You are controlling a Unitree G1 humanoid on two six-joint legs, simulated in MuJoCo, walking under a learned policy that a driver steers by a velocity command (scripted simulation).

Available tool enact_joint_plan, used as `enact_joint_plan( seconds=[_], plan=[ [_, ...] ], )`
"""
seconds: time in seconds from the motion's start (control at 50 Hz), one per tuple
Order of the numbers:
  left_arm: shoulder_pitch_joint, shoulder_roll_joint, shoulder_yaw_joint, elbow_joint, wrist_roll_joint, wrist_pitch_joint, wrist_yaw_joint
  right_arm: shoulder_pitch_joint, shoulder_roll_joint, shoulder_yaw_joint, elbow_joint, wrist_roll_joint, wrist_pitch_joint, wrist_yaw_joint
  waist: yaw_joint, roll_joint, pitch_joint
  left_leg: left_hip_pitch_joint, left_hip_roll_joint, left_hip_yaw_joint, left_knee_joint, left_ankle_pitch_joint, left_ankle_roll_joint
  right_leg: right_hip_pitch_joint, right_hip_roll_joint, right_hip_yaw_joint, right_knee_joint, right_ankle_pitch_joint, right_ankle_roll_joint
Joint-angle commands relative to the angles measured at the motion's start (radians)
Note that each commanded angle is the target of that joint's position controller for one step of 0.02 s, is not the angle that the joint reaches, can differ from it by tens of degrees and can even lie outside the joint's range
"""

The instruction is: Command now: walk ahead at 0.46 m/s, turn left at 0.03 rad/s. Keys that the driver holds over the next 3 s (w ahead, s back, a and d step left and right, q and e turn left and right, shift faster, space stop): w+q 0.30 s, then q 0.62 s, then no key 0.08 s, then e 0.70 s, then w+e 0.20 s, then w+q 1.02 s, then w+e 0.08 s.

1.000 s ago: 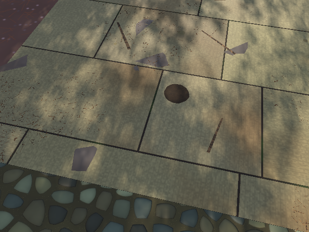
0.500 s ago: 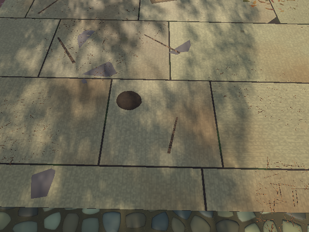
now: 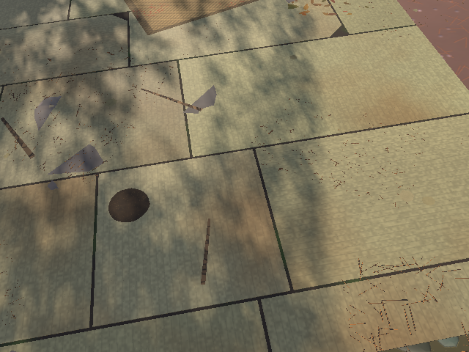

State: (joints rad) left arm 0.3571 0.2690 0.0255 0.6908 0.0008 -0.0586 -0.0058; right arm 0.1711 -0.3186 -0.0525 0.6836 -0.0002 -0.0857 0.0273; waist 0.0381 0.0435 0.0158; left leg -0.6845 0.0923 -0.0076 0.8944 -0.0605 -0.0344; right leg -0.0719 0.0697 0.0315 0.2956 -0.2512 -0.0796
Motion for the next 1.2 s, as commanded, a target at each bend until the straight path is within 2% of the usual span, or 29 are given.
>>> enact_joint_plan(
  seconds=[0.02,0.1,0.16,0.2,0.24,0.26,0.28,0.3,0.32,0.34,0.38,0.44,0.5,0.58,0.64,0.66,0.68,0.7,0.72,0.76,0.82,0.94,1.02,1.06,1.08,1.1,1.12,1.14,1.2],
  plan=[
    [-0.019,0.179,0.048,-0.034,-0.001,-0.023,0.013,-0.118,-0.026,0.008,-0.070,0.014,-0.011,0.011,0.028,-0.115,0.047,0.024,-0.011,0.024,-0.186,0.177,0.006,-0.045,-0.218,0.058,-0.147,0.322,-0.105],
    [0.032,0.195,0.054,0.020,-0.007,-0.026,0.010,-0.215,-0.023,0.015,-0.101,0.028,-0.018,0.038,0.059,-0.093,0.100,0.013,-0.037,0.020,-0.328,0.210,0.051,0.047,-0.271,0.025,-0.166,0.302,-0.101],
    [0.035,0.204,0.059,0.041,-0.007,-0.012,0.015,-0.223,-0.034,0.011,-0.118,0.024,-0.023,0.056,0.042,-0.096,0.077,0.017,-0.079,0.033,-0.372,0.105,0.099,0.170,-0.300,-0.016,-0.078,0.558,-0.080],
    [0.027,0.225,0.064,0.037,-0.002,0.002,0.028,-0.148,-0.068,-0.006,-0.107,0.016,-0.016,0.054,-0.005,-0.143,-0.016,0.136,-0.145,0.088,-0.350,-0.002,0.137,0.233,-0.293,-0.044,0.075,0.970,-0.055],
    [-0.002,0.234,0.061,0.019,0.006,0.020,0.042,0.100,-0.143,-0.048,-0.061,0.021,-0.007,0.036,-0.146,-0.137,-0.167,0.505,-0.173,0.077,-0.385,0.027,0.203,0.106,-0.252,-0.097,0.450,1.097,-0.008],
    [0.064,0.170,0.038,-0.023,0.024,0.002,0.040,0.248,-0.249,-0.078,-0.052,0.007,0.003,0.019,-0.158,0.033,-0.324,0.951,0.075,-0.305,-0.336,0.036,0.349,-0.290,-0.166,-0.112,0.849,0.692,0.058],
    [0.113,0.103,0.009,-0.014,0.026,-0.025,0.022,0.261,-0.213,-0.069,-0.044,0.026,0.003,0.019,-0.126,0.182,-0.464,1.162,0.255,-0.784,-0.487,-0.096,0.492,-0.556,0.032,0.018,1.137,-0.271,0.110],
    [0.005,0.191,0.030,-0.047,-0.015,-0.055,0.001,0.247,-0.157,-0.055,-0.045,0.027,0.009,0.011,-0.168,0.079,-0.387,1.113,0.220,-0.738,-0.554,-0.244,0.432,-0.671,-0.031,0.130,1.182,-0.240,0.090],
    [-0.090,0.194,0.026,-0.087,-0.041,-0.072,-0.006,0.180,-0.143,-0.049,-0.062,0.019,0.013,0.004,-0.150,0.024,-0.234,0.955,0.193,-0.597,-0.575,-0.171,0.388,-0.695,-0.079,0.118,1.127,-0.184,0.081],
    [-0.135,0.181,0.023,-0.103,-0.023,-0.080,-0.003,0.108,-0.131,-0.044,-0.075,0.011,0.015,0.001,-0.100,-0.067,-0.105,0.764,0.153,-0.496,-0.594,0.040,0.365,-0.674,-0.107,0.090,1.031,-0.154,0.082],
    [-0.106,0.185,0.032,-0.096,0.013,-0.060,0.007,0.034,-0.111,-0.035,-0.099,-0.003,0.015,-0.007,-0.028,-0.062,-0.042,0.544,0.095,-0.363,-0.610,0.374,0.352,-0.550,-0.140,0.072,0.932,-0.140,0.110],
    [-0.053,0.131,0.015,-0.083,0.022,-0.030,0.022,0.000,-0.138,-0.043,-0.083,0.000,0.019,-0.022,0.011,-0.016,-0.044,0.372,0.038,-0.240,-0.613,0.582,0.343,-0.453,-0.121,0.021,0.725,-0.094,0.169],
    [-0.115,0.105,0.006,-0.089,0.023,-0.016,0.028,0.013,-0.159,-0.054,-0.064,0.016,0.045,-0.039,-0.017,0.023,-0.105,0.320,-0.034,-0.177,-0.563,0.508,0.272,-0.341,-0.064,0.000,0.514,0.122,0.188],
    [-0.214,0.124,0.018,-0.116,0.003,-0.011,0.019,0.059,-0.152,-0.055,-0.042,0.027,0.086,-0.056,-0.056,0.066,-0.131,0.395,-0.026,-0.282,-0.482,0.246,0.213,-0.311,-0.028,0.047,0.326,0.217,0.178],
    [-0.162,0.151,0.043,-0.108,0.010,-0.025,0.016,0.011,-0.122,-0.048,-0.062,0.024,0.096,-0.062,-0.002,0.087,-0.119,0.430,-0.042,-0.372,-0.357,0.094,0.156,-0.220,-0.047,0.065,0.154,0.272,0.128],
    [-0.137,0.182,0.052,-0.110,0.023,-0.031,0.022,0.035,-0.072,-0.034,-0.069,0.016,0.092,-0.059,-0.005,0.037,-0.150,0.400,-0.097,-0.339,-0.237,-0.041,0.112,-0.115,-0.148,0.119,0.111,0.405,0.082],
    [-0.132,0.227,0.057,-0.131,0.039,-0.023,0.033,0.138,-0.005,-0.015,-0.068,-0.010,0.087,-0.055,-0.057,-0.179,-0.214,0.249,-0.206,-0.219,0.009,-0.532,0.053,0.074,-0.380,0.323,0.154,0.786,-0.015],
    [-0.100,0.235,0.066,-0.110,0.049,-0.001,0.028,0.250,-0.049,-0.018,-0.072,0.013,0.085,-0.049,-0.098,-0.371,-0.287,0.108,-0.222,-0.157,0.204,-0.678,0.015,0.143,-0.543,0.616,0.095,0.688,-0.173],
    [-0.141,0.188,0.059,-0.133,0.031,0.008,0.027,0.240,-0.136,-0.043,-0.042,0.021,0.096,-0.053,-0.079,-0.249,-0.236,0.073,-0.160,-0.163,0.321,-0.597,-0.020,0.092,-0.491,0.593,0.067,0.460,-0.178],
    [-0.202,0.126,0.040,-0.145,0.027,0.026,0.031,0.130,-0.160,-0.061,-0.041,0.028,0.135,-0.068,-0.051,-0.133,-0.135,0.063,-0.114,-0.122,0.382,-0.461,-0.050,-0.040,-0.372,0.352,0.050,0.231,-0.110],
    [-0.243,0.132,0.044,-0.129,0.032,0.037,0.043,0.109,-0.098,-0.050,-0.067,0.024,0.154,-0.072,-0.057,-0.195,-0.071,0.130,-0.097,-0.051,0.326,-0.362,-0.067,-0.169,-0.287,0.159,-0.005,0.223,-0.112],
    [-0.225,0.160,0.067,-0.092,0.019,0.052,0.050,0.036,-0.050,-0.030,-0.114,0.012,0.144,-0.053,-0.017,-0.192,-0.127,0.216,-0.046,-0.017,0.065,-0.354,-0.050,-0.091,-0.354,0.087,-0.001,0.298,-0.168],
    [-0.225,0.175,0.070,-0.063,-0.003,0.059,0.031,0.055,-0.049,-0.027,-0.106,0.005,0.145,-0.038,-0.021,-0.204,-0.124,0.345,-0.073,0.017,-0.145,-0.342,-0.006,-0.112,-0.361,0.081,0.022,0.287,-0.170],
    [-0.238,0.153,0.058,-0.040,-0.024,0.063,0.022,0.131,-0.023,-0.022,-0.065,-0.002,0.140,-0.030,-0.070,-0.180,-0.117,0.501,-0.100,0.043,-0.415,-0.183,0.042,-0.175,-0.326,0.060,0.079,0.259,-0.128],
    [-0.185,0.111,0.043,-0.010,-0.030,0.059,0.014,0.148,-0.037,-0.022,-0.053,-0.010,0.139,-0.030,-0.070,-0.142,-0.112,0.622,-0.084,0.004,-0.531,-0.090,0.072,-0.259,-0.283,0.032,0.110,0.160,-0.053],
    [-0.149,0.028,0.014,-0.012,0.008,0.049,-0.003,0.159,-0.098,-0.027,-0.058,-0.021,0.138,-0.040,-0.030,0.064,-0.145,0.734,0.121,-0.241,-0.580,0.051,0.123,-0.364,-0.185,-0.059,0.278,-0.075,0.055],
    [-0.164,0.030,0.016,-0.031,0.016,0.047,-0.001,0.060,-0.106,-0.021,-0.073,-0.046,0.131,-0.039,-0.009,0.210,-0.092,0.492,0.262,-0.323,-0.607,-0.018,0.261,-0.350,-0.133,-0.064,0.305,-0.287,0.113],
    [-0.214,0.107,0.034,-0.025,0.009,0.053,0.005,-0.013,-0.061,-0.009,-0.095,-0.059,0.111,-0.035,-0.037,0.144,-0.042,0.394,0.212,-0.266,-0.636,-0.124,0.272,-0.274,-0.149,-0.014,0.393,-0.248,0.130],
    [-0.189,0.166,0.070,0.007,-0.003,0.075,0.023,-0.042,-0.095,-0.026,-0.065,-0.034,0.075,-0.045,-0.043,0.161,0.003,0.476,0.168,-0.178,-0.592,0.044,0.234,-0.400,-0.114,0.007,0.573,-0.213,0.149]
  ],
)
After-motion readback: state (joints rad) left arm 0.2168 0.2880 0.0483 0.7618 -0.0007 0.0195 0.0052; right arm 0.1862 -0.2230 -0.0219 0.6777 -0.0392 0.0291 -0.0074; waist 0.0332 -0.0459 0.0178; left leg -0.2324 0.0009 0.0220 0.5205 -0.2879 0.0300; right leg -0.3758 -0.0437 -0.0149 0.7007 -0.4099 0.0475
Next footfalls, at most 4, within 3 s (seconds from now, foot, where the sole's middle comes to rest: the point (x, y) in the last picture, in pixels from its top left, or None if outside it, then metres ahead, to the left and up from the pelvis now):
0.24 left None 0.33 0.13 -0.78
0.66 right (281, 326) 0.56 -0.03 -0.78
1.10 left None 0.37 0.15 -0.78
1.54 right None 0.46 -0.07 -0.78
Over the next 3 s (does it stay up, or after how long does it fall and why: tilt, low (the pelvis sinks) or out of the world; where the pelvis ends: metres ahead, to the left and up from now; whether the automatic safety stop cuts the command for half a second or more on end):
stays up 0.86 0.19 -0.03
